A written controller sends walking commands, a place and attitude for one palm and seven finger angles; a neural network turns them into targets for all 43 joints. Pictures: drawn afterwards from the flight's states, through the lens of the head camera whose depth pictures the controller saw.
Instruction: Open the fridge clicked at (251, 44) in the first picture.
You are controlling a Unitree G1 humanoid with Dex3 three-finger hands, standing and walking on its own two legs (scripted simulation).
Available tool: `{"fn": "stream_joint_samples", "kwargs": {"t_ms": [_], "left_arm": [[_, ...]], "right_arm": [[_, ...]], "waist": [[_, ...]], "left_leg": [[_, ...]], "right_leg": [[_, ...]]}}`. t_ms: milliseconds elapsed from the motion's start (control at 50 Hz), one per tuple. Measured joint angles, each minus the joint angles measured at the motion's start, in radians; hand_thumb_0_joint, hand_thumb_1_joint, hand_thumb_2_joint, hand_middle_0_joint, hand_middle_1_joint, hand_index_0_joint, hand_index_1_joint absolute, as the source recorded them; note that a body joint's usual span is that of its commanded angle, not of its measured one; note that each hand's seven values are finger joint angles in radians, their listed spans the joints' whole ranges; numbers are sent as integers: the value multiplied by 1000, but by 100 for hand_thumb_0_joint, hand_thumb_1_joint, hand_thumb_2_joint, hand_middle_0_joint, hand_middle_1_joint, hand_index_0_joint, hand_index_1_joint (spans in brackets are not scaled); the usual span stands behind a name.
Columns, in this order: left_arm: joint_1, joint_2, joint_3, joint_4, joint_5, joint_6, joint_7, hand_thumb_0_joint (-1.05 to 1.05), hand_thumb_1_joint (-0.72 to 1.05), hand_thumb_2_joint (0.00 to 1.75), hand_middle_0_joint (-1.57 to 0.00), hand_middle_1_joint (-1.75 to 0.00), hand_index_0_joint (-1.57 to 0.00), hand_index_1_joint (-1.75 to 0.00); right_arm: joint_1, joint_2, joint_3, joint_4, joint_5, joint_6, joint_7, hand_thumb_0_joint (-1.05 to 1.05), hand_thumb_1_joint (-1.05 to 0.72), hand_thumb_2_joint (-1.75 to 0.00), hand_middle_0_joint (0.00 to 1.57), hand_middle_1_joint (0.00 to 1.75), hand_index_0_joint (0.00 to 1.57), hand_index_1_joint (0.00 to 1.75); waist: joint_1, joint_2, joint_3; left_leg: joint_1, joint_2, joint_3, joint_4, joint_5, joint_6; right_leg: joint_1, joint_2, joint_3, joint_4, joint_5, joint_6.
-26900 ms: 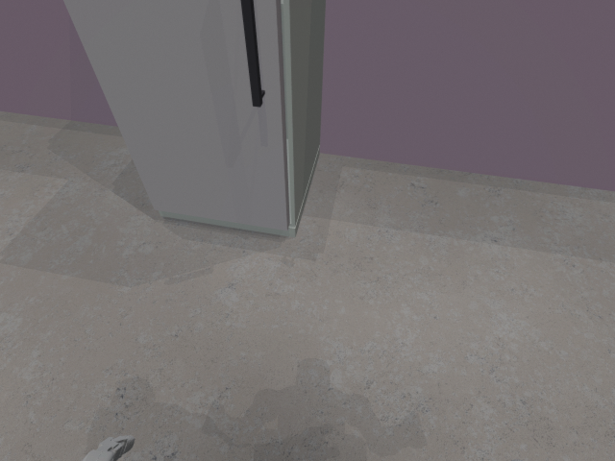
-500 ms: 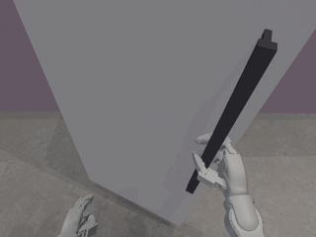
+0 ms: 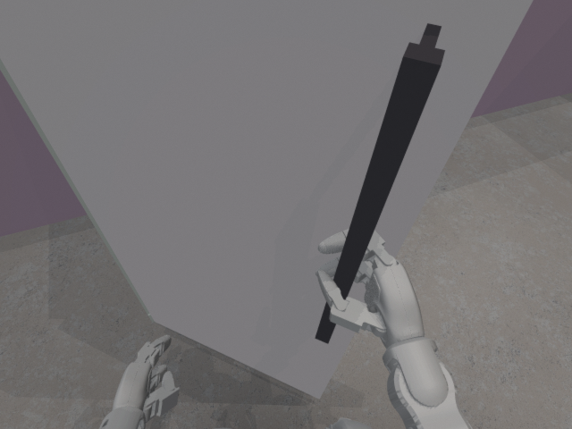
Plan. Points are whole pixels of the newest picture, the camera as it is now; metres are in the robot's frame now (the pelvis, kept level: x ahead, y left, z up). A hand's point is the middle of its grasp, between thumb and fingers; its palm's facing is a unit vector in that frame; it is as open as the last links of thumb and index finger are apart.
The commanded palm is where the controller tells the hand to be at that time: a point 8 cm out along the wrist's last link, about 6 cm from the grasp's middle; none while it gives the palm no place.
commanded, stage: walk backward, drawing the door open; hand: right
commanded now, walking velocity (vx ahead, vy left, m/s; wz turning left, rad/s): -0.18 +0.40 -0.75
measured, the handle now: (356, 242) +0.30 -0.04 +0.16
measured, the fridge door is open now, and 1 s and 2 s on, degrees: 46 76 73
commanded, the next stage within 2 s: stop walking and hold the door back in 0.76 s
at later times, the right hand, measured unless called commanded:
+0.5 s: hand (245, 402) +0.13 +0.06 +0.11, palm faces +0.14 +0.98 -0.11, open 6.5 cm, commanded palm +0.09 +0.02 +0.12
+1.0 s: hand out of the picture +0.06 +0.17 +0.11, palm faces +0.64 +0.76 -0.08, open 6.0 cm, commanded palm +0.04 +0.11 +0.11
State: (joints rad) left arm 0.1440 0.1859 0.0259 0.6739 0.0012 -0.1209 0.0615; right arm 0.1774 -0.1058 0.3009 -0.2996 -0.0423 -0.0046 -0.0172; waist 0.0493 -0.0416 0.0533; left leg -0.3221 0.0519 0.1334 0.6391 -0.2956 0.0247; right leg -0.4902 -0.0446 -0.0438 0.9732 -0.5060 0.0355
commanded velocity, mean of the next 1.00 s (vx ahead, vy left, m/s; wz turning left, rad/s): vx -0.11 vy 0.29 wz -0.63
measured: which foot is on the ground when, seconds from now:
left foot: down 0.00-0.04, up 0.06-0.26, down 0.28-0.46, up 0.48-0.68, down 0.70-1.00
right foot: up 0.00-0.04, down 0.06-0.26, up 0.28-0.46, down 0.48-0.68, up 0.70-0.90, down 0.92-1.00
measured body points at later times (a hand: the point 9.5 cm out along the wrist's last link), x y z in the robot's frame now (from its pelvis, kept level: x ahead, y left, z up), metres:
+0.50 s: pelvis -0.10 +0.21 -0.02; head -0.05 +0.19 +0.43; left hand +0.16 +0.36 -0.10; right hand +0.12 +0.01 +0.12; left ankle -0.02 +0.29 -0.71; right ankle -0.12 +0.08 -0.73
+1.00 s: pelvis -0.09 +0.44 -0.02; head -0.07 +0.41 +0.43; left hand +0.21 +0.48 -0.10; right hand +0.02 +0.13 +0.12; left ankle +0.00 +0.47 -0.70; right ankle -0.16 +0.32 -0.72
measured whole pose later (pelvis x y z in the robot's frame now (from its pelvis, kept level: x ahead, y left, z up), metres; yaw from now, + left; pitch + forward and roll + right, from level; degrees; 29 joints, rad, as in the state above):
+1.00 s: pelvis -0.09 +0.44 -0.02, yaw -43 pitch -3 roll -2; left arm 0.12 0.20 0.02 0.61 0.00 -0.06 0.09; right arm 0.03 -0.16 0.12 -0.22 0.04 -0.05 -0.08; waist -0.02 0.04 0.14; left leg -0.47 0.05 0.09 0.95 -0.43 -0.03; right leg -0.34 -0.06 -0.12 0.75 -0.34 0.00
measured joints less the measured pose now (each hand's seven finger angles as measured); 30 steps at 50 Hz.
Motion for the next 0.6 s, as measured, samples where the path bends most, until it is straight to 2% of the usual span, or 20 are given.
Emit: {"fn": "stream_joint_samples", "kwargs": {"t_ms": [20, 40, 60, 100, 120, 160, 200, 240, 260, 280, 320, 360, 380, 420, 460, 480, 520, 560, 600], "left_arm": [[0, 3, -2, -10, 3, -6, 5, 1, 90, 90, -20, -30, -20, -30], [0, 7, -7, -28, 6, -13, 8, 1, 90, 90, -20, -30, -20, -30], [0, 17, -10, -57, 12, -23, 7, 1, 90, 90, -20, -30, -20, -30], [-29, -1, -6, -67, 33, -28, 0, 1, 90, 90, -20, -30, -20, -30], [-39, -9, -12, -66, 35, -18, -10, 1, 91, 90, -20, -30, -20, -30], [-40, -13, -23, -69, 39, -2, -28, 1, 91, 90, -20, -30, -20, -30], [-37, -4, -24, -73, 33, 7, -41, 1, 90, 90, -20, -30, -20, -30], [-28, 1, -19, -76, 16, 11, -50, 1, 90, 90, -20, -30, -20, -30], [-20, -5, -17, -76, 7, 12, -51, 1, 90, 90, -20, -30, -20, -30], [-23, -12, -16, -71, 0, 15, -50, 1, 90, 90, -20, -30, -20, -30], [-51, -5, -4, -42, -4, 19, -34, 1, 90, 90, -20, -30, -20, -30], [-54, 0, 7, -23, -3, 26, -17, 1, 90, 90, -20, -30, -20, -30], [-50, 0, 10, -21, -4, 29, -10, 1, 90, 90, -20, -30, -20, -30], [-37, -3, 9, -29, -3, 27, 1, 1, 90, 90, -20, -30, -20, -30], [-20, -3, -2, -58, 1, 16, 5, 1, 90, 90, -20, -30, -20, -30], [-11, 6, -5, -84, 7, 6, 4, 1, 90, 90, -20, -30, -20, -30], [-30, -16, -3, -81, 24, 2, 4, 1, 90, 90, -20, -30, -20, -30], [-33, -30, -17, -68, 29, 20, -12, 1, 90, 90, -20, -30, -20, -30], [-23, -28, -23, -64, 28, 24, -27, 1, 90, 90, -20, -30, -20, -30]], "right_arm": [[-4, 0, 3, 0, -3, -2, 7, 0, -63, -76, 42, 137, 34, 139], [-6, -1, 4, -9, -1, -9, 12, 1, -63, -76, 43, 138, 33, 138], [-10, 1, 3, -23, 3, -23, 15, 1, -63, -76, 43, 138, 33, 138], [-47, -23, -14, -21, -3, -64, 17, 0, -62, -77, 43, 138, 32, 137], [-55, -33, -25, -14, -5, -78, 16, 0, -62, -77, 43, 139, 31, 137], [-54, -39, -37, -13, -4, -75, 9, 0, -62, -78, 44, 139, 31, 137], [-50, -36, -40, -22, 1, -58, -2, 0, -62, -78, 44, 139, 31, 138], [-41, -35, -43, -40, 13, -41, -12, 1, -63, -78, 44, 139, 31, 138], [-35, -40, -48, -55, 18, -33, -18, 1, -63, -78, 44, 139, 31, 139], [-30, -45, -60, -71, 18, -28, -24, 0, -63, -79, 44, 139, 30, 139], [-35, -33, -78, -75, 13, -19, -32, 0, -62, -79, 44, 139, 30, 139], [-32, -26, -83, -58, 15, -11, -28, -1, -62, -79, 44, 139, 31, 139], [-30, -25, -85, -51, 18, -8, -22, 0, -62, -78, 44, 138, 31, 140], [-27, -28, -88, -42, 23, -10, -10, 0, -62, -78, 43, 137, 32, 140], [-26, -33, -93, -55, 33, -20, -2, 1, -62, -78, 43, 137, 32, 140], [-28, -30, -96, -70, 35, -30, -1, 1, -61, -78, 43, 137, 32, 140], [-69, -52, -116, -61, 24, -67, 0, 0, -61, -78, 44, 138, 31, 139], [-77, -57, -138, -44, 18, -80, -1, -1, -61, -79, 44, 138, 30, 139], [-68, -54, -149, -48, 18, -61, -10, -1, -61, -79, 44, 139, 30, 139]], "waist": [[1, 13, -4], [2, 28, -9], [4, 18, -16], [9, 59, 28], [4, 76, 50], [3, 66, 67], [-5, 24, 81], [-22, -5, 80], [-30, 5, 67], [-43, 24, 56], [-43, 11, 79], [-27, 7, 80], [-19, 11, 77], [-2, 25, 70], [7, 38, 52], [9, 20, 39], [8, 52, 83], [-7, 66, 109], [-14, 36, 117]], "left_leg": [[-14, 7, 14, 15, -2, 6], [-45, 13, 25, 53, -11, 13], [-98, -4, 28, 130, -42, 5], [-180, -28, -52, 332, -125, -30], [-203, -46, -90, 410, -135, -45], [-226, -71, -123, 482, -127, -66], [-190, -75, -136, 391, -105, -68], [-94, -59, -143, 174, -83, -55], [-37, -36, -146, 54, -80, -40], [-21, -12, -143, -19, -32, -40], [-41, -11, -110, 21, 10, -44], [-35, 8, -71, 29, 5, -35], [-29, 18, -52, 25, 4, -29], [-28, 35, -13, 22, 7, -15], [-75, 44, 19, 76, -8, -1], [-125, 22, 27, 152, -54, -5], [-193, -6, -48, 347, -143, -39], [-226, -41, -108, 470, -136, -65], [-218, -54, -124, 461, -106, -75]], "right_leg": [[33, 5, -31, -40, 16, -3], [80, 8, -52, -140, 79, -6], [117, -7, -34, -255, 215, -24], [86, 1, -7, -229, 234, -32], [90, -2, 6, -235, 222, -23], [87, -24, 58, -284, 244, 3], [76, -58, 123, -341, 295, 25], [53, -87, 164, -374, 316, 41], [30, -84, 170, -364, 286, 44], [-2, -77, 168, -324, 207, 39], [-65, -56, 159, -104, 40, 24], [-92, -21, 95, 83, -38, 10], [-82, -12, 49, 128, -55, 8], [-21, -4, -32, 88, -51, 5], [80, -1, -79, -125, 57, -1], [120, -21, -55, -242, 190, -23], [92, -20, -20, -202, 200, -27], [99, -34, 14, -225, 188, -1], [96, -62, 73, -284, 230, 29]]}}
